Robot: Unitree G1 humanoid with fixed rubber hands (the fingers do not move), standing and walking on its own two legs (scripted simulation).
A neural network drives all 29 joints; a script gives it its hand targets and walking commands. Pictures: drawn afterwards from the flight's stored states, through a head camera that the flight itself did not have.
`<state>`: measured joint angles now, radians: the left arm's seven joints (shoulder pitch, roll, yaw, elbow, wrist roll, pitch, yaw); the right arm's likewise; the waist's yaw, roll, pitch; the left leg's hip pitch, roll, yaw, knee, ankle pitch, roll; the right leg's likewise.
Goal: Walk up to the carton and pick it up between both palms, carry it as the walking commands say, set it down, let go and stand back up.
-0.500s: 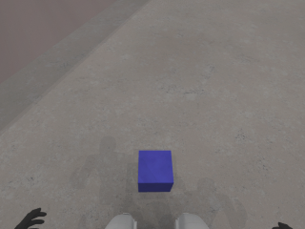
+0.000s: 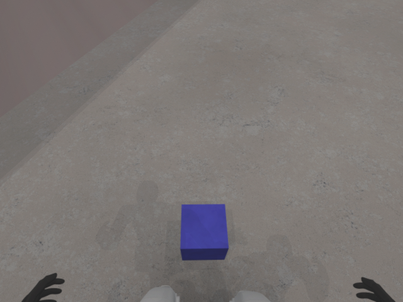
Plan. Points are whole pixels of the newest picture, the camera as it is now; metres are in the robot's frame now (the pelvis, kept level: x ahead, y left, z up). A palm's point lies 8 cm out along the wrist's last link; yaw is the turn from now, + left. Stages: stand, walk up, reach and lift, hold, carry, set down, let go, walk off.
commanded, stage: walk up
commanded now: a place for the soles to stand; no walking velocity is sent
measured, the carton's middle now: (203, 232) +0.45 -0.01 -0.65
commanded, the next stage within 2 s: none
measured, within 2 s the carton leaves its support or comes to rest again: neither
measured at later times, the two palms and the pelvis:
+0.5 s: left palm out of the picture +0.10 +0.32 -0.07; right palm out of the picture +0.10 -0.34 -0.06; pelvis +0.00 -0.01 +0.00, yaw +0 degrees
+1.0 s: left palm out of the picture +0.07 +0.28 -0.08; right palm out of the picture +0.06 -0.40 -0.07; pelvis -0.02 -0.05 -0.01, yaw +1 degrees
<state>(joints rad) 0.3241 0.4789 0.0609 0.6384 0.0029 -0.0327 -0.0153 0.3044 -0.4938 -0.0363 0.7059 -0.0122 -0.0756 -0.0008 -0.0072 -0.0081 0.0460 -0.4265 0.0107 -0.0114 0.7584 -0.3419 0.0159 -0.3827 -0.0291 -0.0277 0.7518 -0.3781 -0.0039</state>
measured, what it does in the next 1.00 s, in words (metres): shifts its weight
